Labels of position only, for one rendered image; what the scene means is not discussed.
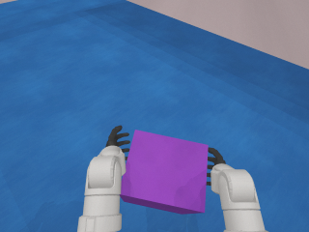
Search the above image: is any robot left forearm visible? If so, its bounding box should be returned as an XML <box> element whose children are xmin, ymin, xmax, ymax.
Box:
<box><xmin>77</xmin><ymin>145</ymin><xmax>126</xmax><ymax>232</ymax></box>

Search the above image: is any robot right forearm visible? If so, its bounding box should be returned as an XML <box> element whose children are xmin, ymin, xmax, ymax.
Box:
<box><xmin>211</xmin><ymin>163</ymin><xmax>268</xmax><ymax>232</ymax></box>

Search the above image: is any robot right hand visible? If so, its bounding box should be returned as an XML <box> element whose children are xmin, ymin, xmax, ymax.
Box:
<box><xmin>206</xmin><ymin>147</ymin><xmax>226</xmax><ymax>186</ymax></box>

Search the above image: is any robot left hand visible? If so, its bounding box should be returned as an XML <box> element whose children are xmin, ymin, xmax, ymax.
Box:
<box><xmin>105</xmin><ymin>125</ymin><xmax>130</xmax><ymax>160</ymax></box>

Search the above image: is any carton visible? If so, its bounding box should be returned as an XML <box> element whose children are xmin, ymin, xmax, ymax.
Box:
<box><xmin>119</xmin><ymin>130</ymin><xmax>209</xmax><ymax>215</ymax></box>

